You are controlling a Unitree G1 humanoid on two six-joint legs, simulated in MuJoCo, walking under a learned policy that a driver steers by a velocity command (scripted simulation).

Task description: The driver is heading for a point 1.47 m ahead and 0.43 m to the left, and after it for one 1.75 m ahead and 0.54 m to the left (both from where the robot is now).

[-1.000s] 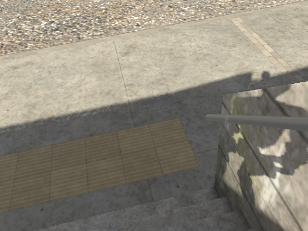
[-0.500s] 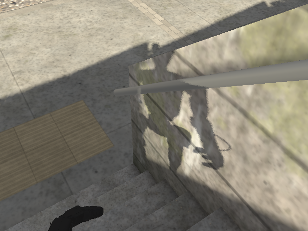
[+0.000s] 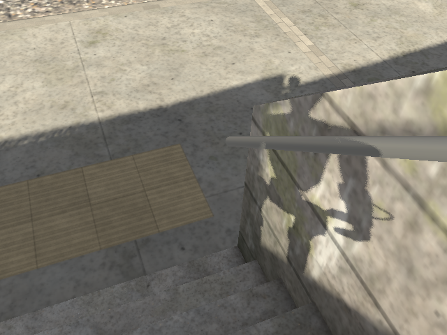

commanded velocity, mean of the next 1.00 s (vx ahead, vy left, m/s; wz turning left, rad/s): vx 0.37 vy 0.00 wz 0.54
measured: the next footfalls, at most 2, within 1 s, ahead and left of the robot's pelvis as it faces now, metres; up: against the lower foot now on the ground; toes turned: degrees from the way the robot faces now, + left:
right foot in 0.48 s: +0.16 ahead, -0.14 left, +0.00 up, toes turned +17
left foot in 0.86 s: +0.29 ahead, +0.08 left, -0.21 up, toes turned +26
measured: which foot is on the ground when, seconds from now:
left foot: down 0.00-0.50, up 0.52-0.84, down 0.86-1.00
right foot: up 0.00-0.46, down 0.48-0.84, up 0.86-1.00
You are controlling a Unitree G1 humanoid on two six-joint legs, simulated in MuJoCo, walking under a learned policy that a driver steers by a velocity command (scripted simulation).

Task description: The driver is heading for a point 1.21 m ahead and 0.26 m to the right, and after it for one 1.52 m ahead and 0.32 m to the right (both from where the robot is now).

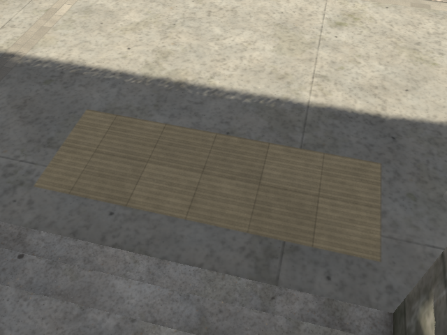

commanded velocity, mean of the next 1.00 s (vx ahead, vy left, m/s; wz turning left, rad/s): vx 0.50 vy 0.00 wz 0.07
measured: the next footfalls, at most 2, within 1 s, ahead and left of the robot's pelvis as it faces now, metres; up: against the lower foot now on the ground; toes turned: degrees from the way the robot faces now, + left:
right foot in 0.26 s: +0.23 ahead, -0.10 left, -0.21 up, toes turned +0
left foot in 0.82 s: +0.50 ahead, +0.02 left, -0.41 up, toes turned +2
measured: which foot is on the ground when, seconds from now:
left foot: down 0.00-0.28, up 0.30-0.80, down 0.82-1.00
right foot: up 0.00-0.24, down 0.26-0.82, up 0.84-1.00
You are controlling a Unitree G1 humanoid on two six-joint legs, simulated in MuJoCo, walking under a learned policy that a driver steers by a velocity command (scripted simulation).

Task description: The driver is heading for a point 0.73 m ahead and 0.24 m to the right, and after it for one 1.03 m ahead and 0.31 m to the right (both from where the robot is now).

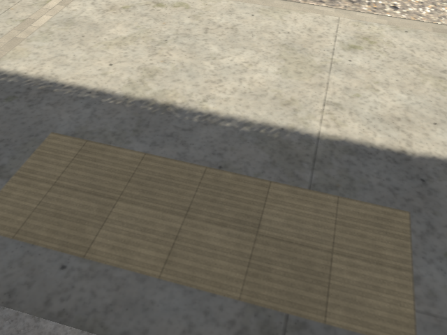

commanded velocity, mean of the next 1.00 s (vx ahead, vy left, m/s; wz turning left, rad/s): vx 0.50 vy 0.00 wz -0.12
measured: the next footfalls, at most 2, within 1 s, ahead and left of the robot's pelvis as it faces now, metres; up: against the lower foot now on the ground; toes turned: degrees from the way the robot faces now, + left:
right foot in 0.24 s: +0.22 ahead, -0.09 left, -0.21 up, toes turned -2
left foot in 0.76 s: +0.50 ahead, +0.07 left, -0.41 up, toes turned -1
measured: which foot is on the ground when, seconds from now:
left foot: down 0.00-0.26, up 0.28-0.74, down 0.76-1.00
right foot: up 0.00-0.22, down 0.24-0.78, up 0.80-1.00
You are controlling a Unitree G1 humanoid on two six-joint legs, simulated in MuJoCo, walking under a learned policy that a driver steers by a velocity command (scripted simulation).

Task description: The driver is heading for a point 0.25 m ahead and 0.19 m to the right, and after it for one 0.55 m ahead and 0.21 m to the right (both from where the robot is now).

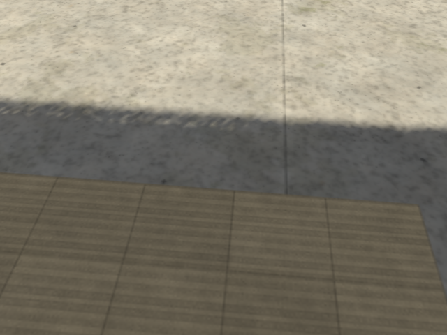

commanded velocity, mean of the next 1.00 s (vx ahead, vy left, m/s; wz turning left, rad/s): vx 0.38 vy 0.00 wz -0.43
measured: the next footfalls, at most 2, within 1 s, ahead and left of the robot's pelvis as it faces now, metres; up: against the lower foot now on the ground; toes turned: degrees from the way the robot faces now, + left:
right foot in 0.26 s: +0.30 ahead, -0.14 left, -0.21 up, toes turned -12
left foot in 0.64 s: +0.59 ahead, -0.03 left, -0.20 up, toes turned -23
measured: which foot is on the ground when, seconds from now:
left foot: down 0.00-0.26, up 0.28-0.62, down 0.64-1.00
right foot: up 0.00-0.24, down 0.26-0.64, up 0.66-1.00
